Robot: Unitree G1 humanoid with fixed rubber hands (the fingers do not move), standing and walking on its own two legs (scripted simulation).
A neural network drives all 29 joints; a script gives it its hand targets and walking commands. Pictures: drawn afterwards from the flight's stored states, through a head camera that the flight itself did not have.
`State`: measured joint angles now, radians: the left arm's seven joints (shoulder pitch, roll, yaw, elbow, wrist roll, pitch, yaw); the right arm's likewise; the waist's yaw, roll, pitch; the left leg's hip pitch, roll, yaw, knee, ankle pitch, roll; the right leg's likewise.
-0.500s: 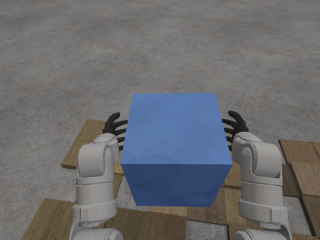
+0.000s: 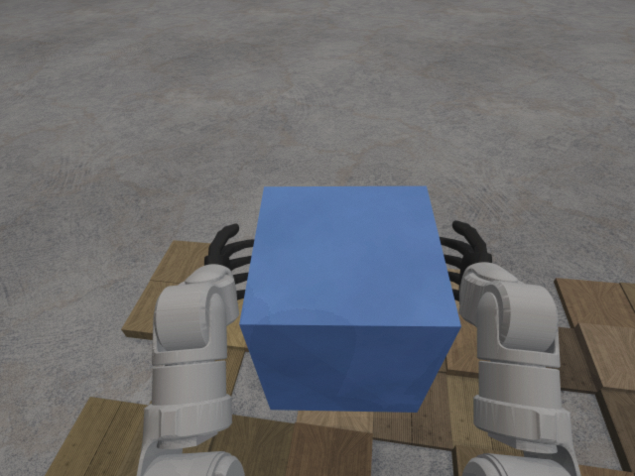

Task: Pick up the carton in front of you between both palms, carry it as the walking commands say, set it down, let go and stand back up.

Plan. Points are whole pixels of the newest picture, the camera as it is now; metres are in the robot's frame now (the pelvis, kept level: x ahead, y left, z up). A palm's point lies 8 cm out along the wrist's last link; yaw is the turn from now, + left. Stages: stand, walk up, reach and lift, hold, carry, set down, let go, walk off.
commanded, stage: carry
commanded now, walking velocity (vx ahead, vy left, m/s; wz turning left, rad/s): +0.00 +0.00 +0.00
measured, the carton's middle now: (343, 304) +0.34 +0.00 +0.04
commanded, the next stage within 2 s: none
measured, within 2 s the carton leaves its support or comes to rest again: neither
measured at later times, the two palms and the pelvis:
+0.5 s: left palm (220, 288) +0.31 +0.15 +0.11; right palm (474, 286) +0.31 -0.15 +0.11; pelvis +0.00 +0.00 +0.00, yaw +0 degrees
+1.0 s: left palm (220, 278) +0.32 +0.15 +0.12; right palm (474, 276) +0.32 -0.15 +0.12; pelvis +0.00 +0.00 +0.00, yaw +0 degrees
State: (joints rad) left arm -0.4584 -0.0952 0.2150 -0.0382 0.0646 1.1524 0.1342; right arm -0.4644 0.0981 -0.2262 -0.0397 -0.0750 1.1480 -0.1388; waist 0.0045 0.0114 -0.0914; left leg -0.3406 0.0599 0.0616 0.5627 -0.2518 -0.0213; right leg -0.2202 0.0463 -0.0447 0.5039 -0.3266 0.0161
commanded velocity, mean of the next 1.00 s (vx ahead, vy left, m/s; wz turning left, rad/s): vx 0.00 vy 0.00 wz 0.00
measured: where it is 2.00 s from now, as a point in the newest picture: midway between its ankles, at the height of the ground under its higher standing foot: outside the picture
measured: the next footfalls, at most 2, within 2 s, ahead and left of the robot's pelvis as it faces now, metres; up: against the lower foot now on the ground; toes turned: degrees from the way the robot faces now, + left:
none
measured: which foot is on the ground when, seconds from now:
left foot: down 0.00-1.00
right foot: down 0.00-1.00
